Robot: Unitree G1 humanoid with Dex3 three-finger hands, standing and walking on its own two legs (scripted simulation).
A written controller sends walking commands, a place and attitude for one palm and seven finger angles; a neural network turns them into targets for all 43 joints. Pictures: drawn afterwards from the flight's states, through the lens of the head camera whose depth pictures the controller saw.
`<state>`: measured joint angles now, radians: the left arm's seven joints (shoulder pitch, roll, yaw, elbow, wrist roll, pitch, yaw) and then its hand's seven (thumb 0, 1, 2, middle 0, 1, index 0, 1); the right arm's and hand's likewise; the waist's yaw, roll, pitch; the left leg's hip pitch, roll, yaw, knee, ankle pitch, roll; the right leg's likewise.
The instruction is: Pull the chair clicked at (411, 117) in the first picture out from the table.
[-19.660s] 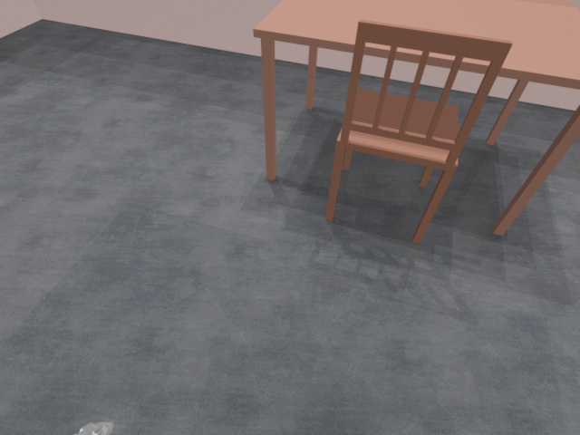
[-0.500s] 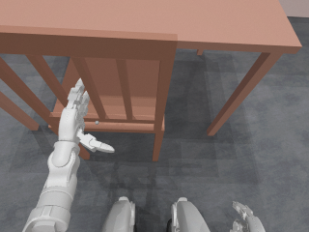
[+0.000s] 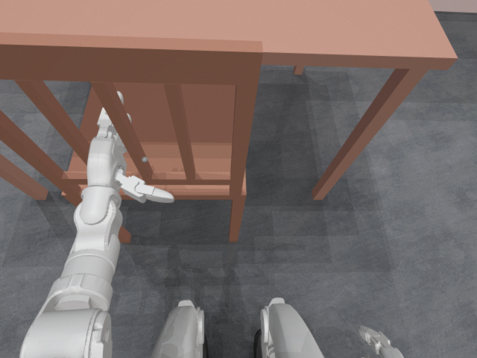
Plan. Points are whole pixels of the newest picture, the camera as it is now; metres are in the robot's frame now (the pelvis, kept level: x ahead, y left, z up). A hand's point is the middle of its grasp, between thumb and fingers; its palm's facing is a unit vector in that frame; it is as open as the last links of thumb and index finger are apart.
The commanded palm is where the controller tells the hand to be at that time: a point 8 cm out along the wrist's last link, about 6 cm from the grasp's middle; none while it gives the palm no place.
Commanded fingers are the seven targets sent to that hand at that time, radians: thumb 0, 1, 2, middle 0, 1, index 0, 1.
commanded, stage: push the fingers through the gap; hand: left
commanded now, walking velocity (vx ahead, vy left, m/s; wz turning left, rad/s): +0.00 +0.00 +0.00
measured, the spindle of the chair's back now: (129, 138) +0.48 +0.18 +0.02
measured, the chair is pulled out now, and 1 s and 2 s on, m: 0.00 0.00 0.02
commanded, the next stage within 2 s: hook a spindle and tug to test in 0.50 s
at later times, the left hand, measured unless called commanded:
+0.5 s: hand (145, 152) +0.45 +0.15 +0.02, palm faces -0.01 -1.00 -0.04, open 16.9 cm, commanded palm +0.42 +0.20 +0.02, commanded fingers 0.00 -0.50 0.30 -0.06 -0.08 -0.06 -0.08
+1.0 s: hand (144, 153) +0.45 +0.15 +0.02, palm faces +0.00 -1.00 -0.02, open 15.0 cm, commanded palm +0.42 +0.19 +0.02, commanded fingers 0.00 -0.16 0.44 -0.43 -1.23 -0.43 -1.23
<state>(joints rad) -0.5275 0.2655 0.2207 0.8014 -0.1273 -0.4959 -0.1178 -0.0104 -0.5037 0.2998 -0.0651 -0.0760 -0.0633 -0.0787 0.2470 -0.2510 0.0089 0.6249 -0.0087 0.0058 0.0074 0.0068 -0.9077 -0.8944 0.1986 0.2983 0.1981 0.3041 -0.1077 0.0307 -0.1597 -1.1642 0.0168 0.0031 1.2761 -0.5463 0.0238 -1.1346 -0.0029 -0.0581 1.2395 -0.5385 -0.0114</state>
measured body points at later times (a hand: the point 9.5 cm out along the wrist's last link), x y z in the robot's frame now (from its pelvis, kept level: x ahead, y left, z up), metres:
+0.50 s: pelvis +0.00 +0.00 +0.00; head +0.14 +0.01 +0.43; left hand +0.44 +0.20 +0.03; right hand +0.08 -0.26 -0.12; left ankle +0.02 +0.10 -0.62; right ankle +0.02 -0.12 -0.62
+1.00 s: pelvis +0.00 +0.00 +0.00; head +0.14 +0.02 +0.43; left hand +0.44 +0.20 +0.03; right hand +0.08 -0.26 -0.12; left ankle +0.02 +0.10 -0.62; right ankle +0.02 -0.12 -0.62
